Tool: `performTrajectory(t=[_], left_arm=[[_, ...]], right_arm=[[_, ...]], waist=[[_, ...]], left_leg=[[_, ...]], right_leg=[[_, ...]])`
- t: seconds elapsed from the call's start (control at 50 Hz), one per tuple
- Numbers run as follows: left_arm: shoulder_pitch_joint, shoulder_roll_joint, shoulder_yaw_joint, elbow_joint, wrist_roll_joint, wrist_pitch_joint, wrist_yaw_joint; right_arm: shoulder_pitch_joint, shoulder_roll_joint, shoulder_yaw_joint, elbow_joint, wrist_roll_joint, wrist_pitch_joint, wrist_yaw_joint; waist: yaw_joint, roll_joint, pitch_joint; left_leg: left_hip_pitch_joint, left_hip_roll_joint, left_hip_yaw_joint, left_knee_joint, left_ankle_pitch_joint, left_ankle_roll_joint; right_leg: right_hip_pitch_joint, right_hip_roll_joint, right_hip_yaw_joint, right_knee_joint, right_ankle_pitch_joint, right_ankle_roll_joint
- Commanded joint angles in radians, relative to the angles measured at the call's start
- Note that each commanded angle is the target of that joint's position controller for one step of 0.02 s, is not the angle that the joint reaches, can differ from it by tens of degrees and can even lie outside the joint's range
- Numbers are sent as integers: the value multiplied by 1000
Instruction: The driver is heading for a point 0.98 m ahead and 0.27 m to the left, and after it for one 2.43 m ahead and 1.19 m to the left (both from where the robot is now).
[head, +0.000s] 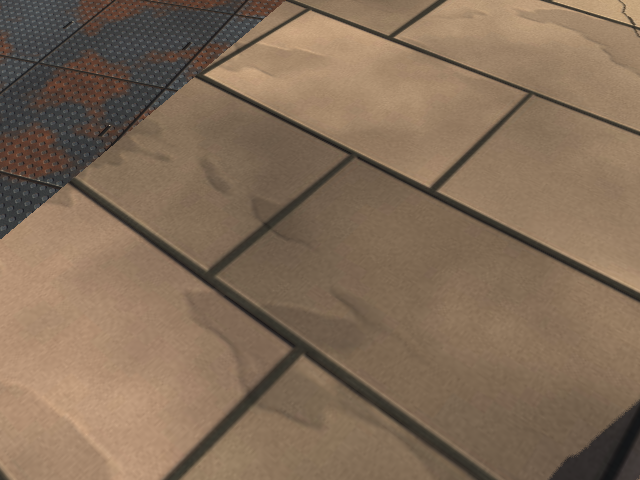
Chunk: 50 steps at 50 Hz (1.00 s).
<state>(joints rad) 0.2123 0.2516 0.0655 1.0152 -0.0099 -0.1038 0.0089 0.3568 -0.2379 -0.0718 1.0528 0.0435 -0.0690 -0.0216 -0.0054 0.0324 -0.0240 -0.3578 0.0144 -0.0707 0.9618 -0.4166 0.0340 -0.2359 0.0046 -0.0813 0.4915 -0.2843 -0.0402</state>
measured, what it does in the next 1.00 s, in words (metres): walks ahead, turning left: left foot, then right foot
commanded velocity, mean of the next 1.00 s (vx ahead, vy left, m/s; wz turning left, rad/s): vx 0.48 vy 0.00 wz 0.43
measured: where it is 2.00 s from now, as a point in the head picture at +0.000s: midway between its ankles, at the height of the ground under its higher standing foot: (210, 307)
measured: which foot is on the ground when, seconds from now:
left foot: up 0.00-0.38, down 0.40-0.92, up 0.94-1.00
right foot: down 0.00-0.40, up 0.42-0.88, down 0.90-1.00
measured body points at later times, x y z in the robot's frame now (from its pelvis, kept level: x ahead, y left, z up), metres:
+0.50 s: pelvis +0.24 +0.07 -0.02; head +0.28 +0.07 +0.43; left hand +0.22 +0.34 -0.15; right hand +0.47 -0.14 -0.13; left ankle +0.31 +0.14 -0.74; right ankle +0.12 -0.11 -0.62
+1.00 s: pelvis +0.54 +0.10 -0.01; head +0.56 +0.11 +0.44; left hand +0.59 +0.41 -0.10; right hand +0.69 -0.13 -0.14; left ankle +0.36 +0.16 -0.65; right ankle +0.64 +0.04 -0.74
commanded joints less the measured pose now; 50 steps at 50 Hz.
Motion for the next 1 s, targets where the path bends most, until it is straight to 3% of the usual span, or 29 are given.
performTrajectory(t=[0.02, 0.04, 0.06, 0.1, 0.16, 0.24, 0.28, 0.34, 0.36, 0.38, 0.4, 0.42, 0.44, 0.46, 0.48, 0.52, 0.56, 0.62, 0.7, 0.74, 0.8, 0.86, 0.88, 0.9, 0.92, 0.94, 0.96, 0.98, 1.0], left_arm=[[113, 91, 3, 1, 3, -18, -6], [99, 54, -8, 1, 8, -17, -11], [109, 61, -9, 7, 18, -15, -10], [134, 69, -10, 15, 27, -12, -3], [116, 104, -5, 6, 32, -6, 13], [173, 127, 1, 13, 15, -2, 25], [196, 132, 5, 18, 6, 7, 25], [175, 174, 19, -2, 2, 25, 33], [160, 190, 24, -14, 5, 35, 36], [135, 198, 26, -29, 1, 39, 36], [132, 188, 21, -50, 9, 33, 33], [218, 27, -24, -105, 23, -1, 9], [128, 91, -15, -141, -15, -58, -14], [23, 142, 1, -179, -52, -77, -18], [8, 135, 0, -186, -42, -79, -11], [46, 145, 19, -171, -7, -49, 4], [53, 126, 23, -192, 11, -21, 6], [-68, 104, 17, -246, 30, -5, 17], [-204, 69, 0, -281, 23, -15, 4], [-252, 70, -4, -296, 13, -21, -9], [-315, 100, -2, -330, 7, -33, -27], [-274, 129, 5, -335, 4, -46, -38], [-185, 149, 17, -311, 7, -50, -35], [-37, 191, 34, -279, 18, -53, -30], [137, 273, 57, -255, 33, -52, -24], [223, 260, 62, -206, 10, -35, -33], [188, 177, 36, -217, -12, -27, -34], [122, 141, 24, -232, -5, -17, -30], [61, 128, 17, -239, 6, -11, -31]], right_arm=[[-117, -74, -17, -102, 6, -37, 7], [-125, -74, -23, -100, -2, -30, 8], [-112, -49, -21, -102, -2, -24, 15], [-136, -28, -17, -118, -8, -11, 29], [-252, -5, -3, -186, -13, -6, 40], [-394, 6, 16, -265, -19, 0, 66], [-434, -2, 17, -298, -17, 4, 79], [-387, -57, -8, -324, -16, 10, 95], [-294, -96, -27, -311, -14, 13, 97], [-144, -152, -57, -277, -13, 18, 91], [6, -224, -91, -244, -13, 30, 67], [-25, -313, -101, -275, -13, 32, 52], [25, -246, -74, -272, -35, 27, 49], [-8, -183, -59, -267, -43, 13, 46], [-96, -148, -48, -280, -34, -4, 53], [-208, -110, -31, -315, -38, -17, 53], [-204, -129, -32, -317, -34, -19, 45], [-143, -174, -44, -313, -34, -21, 24], [-67, -164, -39, -296, -26, -14, 13], [-21, -158, -35, -275, -24, -14, 14], [31, -157, -31, -256, -25, -8, 14], [42, -177, -36, -252, -31, 6, 8], [22, -173, -32, -259, -30, 9, 7], [0, -145, -20, -274, -36, 7, 10], [46, -97, -2, -298, -36, -4, 12], [132, -73, 11, -284, -17, -16, 13], [67, -164, -7, -292, -4, -24, 15], [-31, -173, -9, -315, -2, -27, 17], [-85, -158, -6, -331, -18, -28, 17]], waist=[[56, -129, 101], [46, -113, 106], [33, -148, 92], [31, -115, 92], [35, -77, 130], [66, -70, 154], [63, -68, 159], [-7, -132, 76], [-62, -155, 19], [-142, -148, -60], [-206, -74, -138], [-75, 219, -252], [-128, 118, -361], [-127, 76, -216], [-61, -40, -98], [20, -66, -28], [48, -50, -2], [20, -21, 35], [-47, 30, 38], [-75, 45, 37], [-96, 50, 47], [-59, 89, 35], [-7, 92, -5], [63, 70, -123], [99, -82, -288], [94, -342, -373], [111, -219, -239], [105, -137, -117], [74, -75, -28]], left_leg=[[-534, 71, -80, 210, 126, 54], [-500, 84, -71, 176, 186, 64], [-453, 91, -56, 152, 224, 61], [-449, 86, -27, 128, 278, 40], [-433, 82, 11, -59, 383, 17], [-355, 66, 107, -246, 466, 25], [-343, 49, 135, -300, 431, 50], [-185, -35, 210, -309, 309, 107], [-65, -70, 221, -307, 266, 131], [155, -99, 207, -373, 303, 166], [450, -15, 35, -413, 259, 213], [787, 290, -580, -524, 157, 422], [812, 339, -789, -685, 43, 442], [711, 294, -618, -696, 84, 371], [520, 245, -478, -709, 196, 327], [262, 171, -325, -737, 336, 281], [138, 150, -285, -766, 379, 282], [59, 113, -220, -786, 395, 272], [59, 59, -145, -755, 343, 199], [94, 79, -162, -741, 312, 189], [234, 135, -223, -663, 337, 188], [330, 176, -273, -587, 490, 170], [333, 146, -252, -511, 642, 152], [266, 93, -204, -331, 707, 123], [-29, -19, -101, 1, 496, 53], [-297, -113, -56, 275, -124, 2], [-429, -56, -117, 364, -129, 9], [-458, -9, -82, 374, -44, 11], [-441, 34, -43, 305, 32, 9]], right_leg=[[328, -335, 397, -322, -52, -131], [301, -283, 281, -320, 102, -85], [268, -274, 218, -318, 202, -79], [248, -259, 130, -327, 342, -89], [185, -246, 37, -365, 387, -92], [197, -255, -62, -376, 430, -85], [267, -273, -98, -330, 543, -78], [349, -292, -144, -137, 1045, -56], [343, -293, -149, 5, 1158, -50], [267, -271, -154, 204, 1125, -31], [29, -226, -150, 500, 829, 8], [-418, 12, -77, 950, -190, 73], [-530, 25, 182, 1056, -248, 41], [-600, -34, 192, 1015, -175, 7], [-563, -84, 188, 892, -95, 0], [-407, -141, 188, 746, -46, 19], [-353, -151, 172, 651, -31, 50], [-380, -131, 145, 455, 127, 92], [-309, -73, 121, 140, 407, 87], [-282, -60, 117, 86, 455, 78], [-337, -52, 124, 21, 363, 47], [-280, -26, 100, -27, 215, 1], [-159, -4, 79, -69, 221, -28], [76, -66, 135, -31, 271, -83], [461, -267, 413, -8, 265, -205], [648, -419, 780, -129, 71, -318], [579, -396, 777, -173, -101, -274], [452, -354, 633, -191, -91, -228], [310, -309, 535, -227, -5, -208]])
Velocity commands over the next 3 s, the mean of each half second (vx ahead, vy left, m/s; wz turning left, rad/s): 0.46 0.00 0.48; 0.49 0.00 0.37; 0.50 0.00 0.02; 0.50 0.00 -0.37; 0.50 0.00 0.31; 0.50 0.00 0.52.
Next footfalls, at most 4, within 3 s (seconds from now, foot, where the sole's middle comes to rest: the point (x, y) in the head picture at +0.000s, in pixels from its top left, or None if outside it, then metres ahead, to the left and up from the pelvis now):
0.40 left None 0.35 0.15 -0.77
0.90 right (319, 411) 0.68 0.06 -0.77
1.42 left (172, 358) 0.82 0.41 -0.77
1.96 right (242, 245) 1.18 0.27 -0.77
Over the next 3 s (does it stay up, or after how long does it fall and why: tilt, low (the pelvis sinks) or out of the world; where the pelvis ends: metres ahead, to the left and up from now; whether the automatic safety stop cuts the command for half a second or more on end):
stays up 1.53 0.57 -0.01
